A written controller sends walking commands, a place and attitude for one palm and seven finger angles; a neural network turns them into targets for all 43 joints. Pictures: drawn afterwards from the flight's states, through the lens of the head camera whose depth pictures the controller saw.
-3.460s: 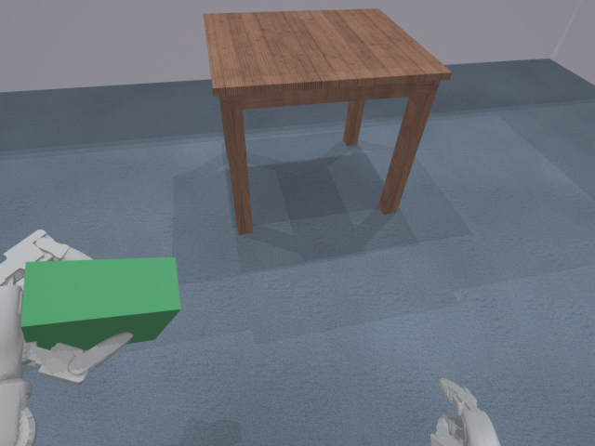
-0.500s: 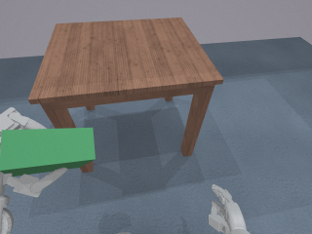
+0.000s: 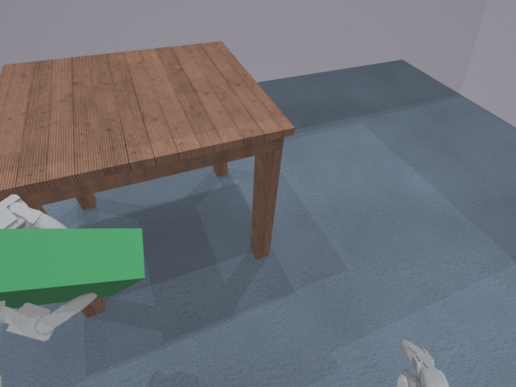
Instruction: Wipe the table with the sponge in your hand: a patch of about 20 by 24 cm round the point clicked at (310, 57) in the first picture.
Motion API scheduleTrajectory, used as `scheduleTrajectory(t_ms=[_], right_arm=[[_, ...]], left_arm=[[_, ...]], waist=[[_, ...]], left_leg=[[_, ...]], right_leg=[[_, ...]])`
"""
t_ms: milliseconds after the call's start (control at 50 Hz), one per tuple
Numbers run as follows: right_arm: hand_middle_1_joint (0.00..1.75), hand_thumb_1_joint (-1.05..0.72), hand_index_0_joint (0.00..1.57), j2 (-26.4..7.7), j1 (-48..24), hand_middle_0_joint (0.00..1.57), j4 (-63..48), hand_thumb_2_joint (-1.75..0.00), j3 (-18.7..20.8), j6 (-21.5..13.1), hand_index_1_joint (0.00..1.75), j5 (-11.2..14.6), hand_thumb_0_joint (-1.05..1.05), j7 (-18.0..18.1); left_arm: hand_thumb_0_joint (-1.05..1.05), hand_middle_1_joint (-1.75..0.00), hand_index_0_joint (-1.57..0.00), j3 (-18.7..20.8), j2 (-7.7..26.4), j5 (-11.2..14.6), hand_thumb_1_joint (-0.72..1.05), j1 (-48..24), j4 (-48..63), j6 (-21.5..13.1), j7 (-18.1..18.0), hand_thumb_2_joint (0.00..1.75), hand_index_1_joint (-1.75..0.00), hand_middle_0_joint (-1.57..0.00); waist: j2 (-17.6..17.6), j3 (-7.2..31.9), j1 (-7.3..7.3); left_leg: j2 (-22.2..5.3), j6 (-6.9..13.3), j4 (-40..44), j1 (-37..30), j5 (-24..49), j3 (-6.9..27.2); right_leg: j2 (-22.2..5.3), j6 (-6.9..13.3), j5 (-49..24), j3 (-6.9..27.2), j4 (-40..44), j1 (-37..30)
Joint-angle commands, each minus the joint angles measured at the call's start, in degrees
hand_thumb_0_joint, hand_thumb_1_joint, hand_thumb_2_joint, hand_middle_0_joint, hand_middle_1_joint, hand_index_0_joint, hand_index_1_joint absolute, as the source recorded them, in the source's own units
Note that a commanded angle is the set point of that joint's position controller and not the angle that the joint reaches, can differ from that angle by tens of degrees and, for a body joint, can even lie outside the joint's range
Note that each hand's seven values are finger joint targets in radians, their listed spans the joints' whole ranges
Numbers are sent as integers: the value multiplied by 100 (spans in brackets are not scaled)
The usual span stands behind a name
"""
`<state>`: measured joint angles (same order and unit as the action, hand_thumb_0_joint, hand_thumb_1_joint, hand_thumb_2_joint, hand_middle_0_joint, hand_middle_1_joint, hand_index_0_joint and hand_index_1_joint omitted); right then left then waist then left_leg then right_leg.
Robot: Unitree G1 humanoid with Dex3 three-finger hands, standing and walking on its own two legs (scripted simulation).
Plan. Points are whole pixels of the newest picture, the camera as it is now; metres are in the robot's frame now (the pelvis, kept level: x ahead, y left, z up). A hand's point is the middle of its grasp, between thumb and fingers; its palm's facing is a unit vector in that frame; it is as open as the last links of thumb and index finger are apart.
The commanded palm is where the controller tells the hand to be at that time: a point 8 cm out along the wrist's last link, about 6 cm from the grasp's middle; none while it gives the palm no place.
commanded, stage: take the last steps up to it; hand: left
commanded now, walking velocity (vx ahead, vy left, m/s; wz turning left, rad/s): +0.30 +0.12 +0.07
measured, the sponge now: (89, 268) +0.22 +0.21 +0.16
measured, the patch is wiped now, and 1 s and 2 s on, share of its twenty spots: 0.00 0.00 0.00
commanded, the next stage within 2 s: none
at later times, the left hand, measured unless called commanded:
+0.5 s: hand (51, 252) +0.22 +0.25 +0.17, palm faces +0.42 -0.77 -0.48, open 9.9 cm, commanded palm +0.17 +0.28 +0.18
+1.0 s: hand (82, 192) +0.33 +0.26 +0.16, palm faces +0.45 -0.75 -0.49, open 9.9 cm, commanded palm +0.27 +0.29 +0.18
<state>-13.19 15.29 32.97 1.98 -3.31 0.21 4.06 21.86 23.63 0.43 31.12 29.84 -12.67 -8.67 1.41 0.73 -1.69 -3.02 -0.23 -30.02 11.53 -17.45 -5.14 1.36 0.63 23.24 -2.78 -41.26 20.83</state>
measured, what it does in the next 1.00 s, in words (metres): walks ahead: left foot, then right foot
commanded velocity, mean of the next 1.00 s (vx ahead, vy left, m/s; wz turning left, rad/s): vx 0.30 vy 0.10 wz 0.00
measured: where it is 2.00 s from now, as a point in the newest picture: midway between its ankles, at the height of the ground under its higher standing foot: (238, 379)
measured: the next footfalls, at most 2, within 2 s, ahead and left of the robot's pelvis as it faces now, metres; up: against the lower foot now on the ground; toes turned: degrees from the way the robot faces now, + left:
left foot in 0.56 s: +0.11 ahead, +0.14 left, +0.00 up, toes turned +12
right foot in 0.94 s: +0.18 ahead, -0.09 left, +0.00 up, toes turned -8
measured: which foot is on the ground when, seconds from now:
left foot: down 0.00-0.16, up 0.18-0.54, down 0.56-0.94, up 0.96-1.00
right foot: down 0.00-0.56, up 0.58-0.92, down 0.94-1.00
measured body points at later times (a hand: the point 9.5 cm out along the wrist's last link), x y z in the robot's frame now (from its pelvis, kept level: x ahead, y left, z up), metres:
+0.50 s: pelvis +0.02 +0.00 +0.01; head +0.06 -0.01 +0.45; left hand +0.20 +0.28 +0.20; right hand +0.19 -0.25 -0.09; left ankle +0.07 +0.14 -0.71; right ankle +0.00 -0.11 -0.74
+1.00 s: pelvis +0.12 +0.00 -0.01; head +0.15 -0.02 +0.44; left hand +0.30 +0.29 +0.19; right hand +0.29 -0.20 -0.12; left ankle +0.07 +0.13 -0.70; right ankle +0.15 -0.08 -0.74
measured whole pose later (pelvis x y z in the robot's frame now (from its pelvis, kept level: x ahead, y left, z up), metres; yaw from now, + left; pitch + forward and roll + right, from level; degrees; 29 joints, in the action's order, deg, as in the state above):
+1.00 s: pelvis +0.12 +0.00 -0.01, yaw +3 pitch +0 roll +0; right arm -10.4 11.0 37.9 -0.5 -4.0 0.3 2.8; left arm 20.5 20.9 0.2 24.9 25.1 -11.5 -8.2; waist -3.6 -3.0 1.4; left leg -4.7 -0.6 -52.9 20.0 -25.9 -4.5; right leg -2.5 2.9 16.7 -10.8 -35.6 18.0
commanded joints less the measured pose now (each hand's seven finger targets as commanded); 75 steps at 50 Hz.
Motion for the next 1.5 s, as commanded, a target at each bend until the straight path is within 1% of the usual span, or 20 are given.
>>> scheduleTrajectory(t_ms=[0, 80, 100, 140, 160, 280, 500, 540, 580, 700, 860, 900, 920, 940, 1020, 1080, 1240, 1280, 1320, 1480], right_arm=[[30, -90, 20, -669, -654, 20, -609, -90, 116, -431, 30, 7, 0, 19], [30, -90, 20, -639, -663, 20, -496, -90, 78, -480, 30, -7, 0, 48], [30, -90, 20, -569, -683, 20, -467, -90, 75, -475, 30, -5, 0, 49], [30, -90, 20, -414, -822, 20, -515, -90, 64, -445, 30, 10, 0, 26], [30, -90, 20, -581, -839, 20, -426, -90, 153, -468, 30, -28, 0, -5], [30, -90, 20, -315, -867, 20, -364, -90, -7, -285, 30, -66, 0, -82], [30, -90, 20, -393, -619, 20, -689, -90, 187, -396, 30, -34, 0, 18], [30, -90, 20, -660, -627, 20, -748, -90, 269, -385, 30, 16, 0, 32], [30, -90, 20, -472, -757, 20, -662, -90, 116, -468, 30, -45, 0, 10], [30, -90, 20, -449, -701, 20, -532, -90, 130, -646, 30, 30, 0, -97], [30, -90, 20, -434, -765, 20, -474, -90, 60, -497, 30, -4, 0, 11], [30, -90, 20, -350, -767, 20, -457, -90, 68, -405, 30, 22, 0, 7], [30, -90, 20, -220, -806, 20, -537, -90, 23, -360, 30, 19, 0, -13], [30, -90, 20, -310, -1110, 20, -623, -90, 5, -385, 30, 2, 0, -36], [30, -90, 20, -386, -1090, 20, -405, -90, 9, -260, 30, -2, 0, -104], [30, -90, 20, -353, -1020, 20, -480, -90, 4, -247, 30, -44, 0, -123], [30, -90, 20, -348, -665, 20, -758, -90, 196, -312, 30, -31, 0, -1], [30, -90, 20, -622, -603, 20, -783, -90, 306, -288, 30, 5, 0, 43], [30, -90, 20, -563, -703, 20, -812, -90, 224, -340, 30, 31, 0, -11], [30, -90, 20, -434, -796, 20, -601, -90, 75, -606, 30, 9, 0, -75]], left_arm=[[0, -160, -120, 285, 463, 1, 10, -893, 747, -311, -135, 130, -160, -120], [0, -160, -120, 88, 421, -71, 10, -1353, 466, -256, -108, 130, -160, -120], [0, -160, -120, 123, 498, -98, 10, -1421, 406, -266, -111, 130, -160, -120], [0, -160, -120, 301, 832, -61, 10, -1604, 439, -265, -128, 130, -160, -120], [0, -160, -120, 376, 903, -22, 10, -1815, 531, -305, -134, 130, -160, -120], [0, -160, -120, 765, 959, 34, 10, -854, 781, -582, -50, 130, -160, -120], [0, -160, -120, 495, 621, 106, 10, -902, 1055, -386, -230, 130, -160, -120], [0, -160, -120, 304, 481, 114, 10, -1122, 1346, -428, -217, 130, -160, -120], [0, -160, -120, 486, 932, -12, 10, -1400, 1097, -501, -211, 130, -160, -120], [0, -160, -120, 392, 595, 68, 10, -760, 1672, -410, -112, 130, -160, -120], [0, -160, -120, 535, 568, 97, 10, -670, 683, -230, -99, 130, -160, -120], [0, -160, -120, 500, 631, 28, 10, -964, 581, -206, -93, 130, -160, -120], [0, -160, -120, 539, 774, -8, 10, -995, 510, -171, -98, 130, -160, -120], [0, -160, -120, 688, 966, 81, 10, -1117, 645, -182, -123, 130, -160, -120], [0, -160, -120, 693, 968, 55, 10, -1105, 1090, -388, -69, 130, -160, -120], [0, -160, -120, 685, 916, 31, 10, -896, 1507, -519, -124, 130, -160, -120], [0, -160, -120, 846, 756, 145, 10, -335, 1500, -419, -315, 130, -160, -120], [0, -160, -120, 778, 675, 163, 10, -590, 1490, -510, -297, 130, -160, -120], [0, -160, -120, 707, 843, 101, 10, -700, 726, -553, -214, 130, -160, -120], [0, -160, -120, 310, 541, 84, 10, -876, 1628, -453, -63, 130, -160, -120]], waist=[[-1484, -321, 86], [-1242, -192, 137], [-819, -91, 158], [1413, -121, 212], [1134, -62, 219], [445, 150, 132], [358, 557, 173], [-1710, 730, 58], [-1727, 392, 65], [-1510, 324, 199], [-981, 445, 189], [28, 680, 206], [1422, 702, 200], [1564, 456, 331], [253, 297, 225], [420, 368, 161], [210, 833, 178], [-1595, 1049, 68], [-1518, 480, 105], [-1698, 276, 191]], left_leg=[[-1284, 865, 1456, 672, -554, 1252], [-911, 618, 796, 1015, -817, 857], [-741, 514, 163, 1316, -804, 641], [174, 60, -2518, 2758, -1359, -29], [23, 7, -3483, 2792, -1020, 584], [-302, -107, -2784, 2350, 37, 389], [81, 127, 542, -236, 566, -565], [-1432, 826, 959, -1745, 1166, 1630], [-2174, 1427, 1492, -1058, 1216, 2682], [-1378, 1106, 1445, -381, 1107, 862], [-1213, 626, 581, 31, 742, 255], [-749, 404, -1151, 833, 345, -164], [-6, 141, -2633, 2172, -799, -390], [78, 1, -3772, 2970, -1521, 151], [-358, -164, -4060, 2845, -501, 617], [-417, -124, -2662, 2201, -227, 311], [93, -23, 435, -129, 928, -635], [-1216, 618, 810, -1476, 1493, 1221], [-2256, 1359, 1366, -882, 1342, 2783], [-1322, 967, 1598, 390, 114, 660]], right_leg=[[-151, -141, 347, -298, -43, -58], [-170, -128, -131, -570, 1448, -1205], [-478, 38, -146, -119, 1809, -1615], [-2471, 999, 175, 2988, 2878, -2004], [-2701, 1097, 480, 3134, 3094, -1706], [-1957, 821, -2276, 787, 2532, -1637], [-1401, 409, -1450, 390, 1297, -1188], [-524, -88, 221, -351, -1021, 685], [-542, -78, 1196, 92, -2744, 1382], [-707, -219, -60, -239, -1670, 984], [-215, -240, -592, -928, 1138, -812], [-933, 134, -773, 156, 1880, -1814], [-2174, 750, -1222, 2396, 2309, -2469], [-2906, 1152, -1919, 3337, 2550, -2549], [-2357, 947, -2429, 1598, 2327, -1859], [-2104, 800, -3258, 549, 2197, -1597], [-1437, 391, -2577, 79, 960, -1443], [-630, -82, -436, -461, -1069, 135], [-347, -82, 1405, 28, -2802, 1235], [-613, -251, -101, -431, -910, 224]])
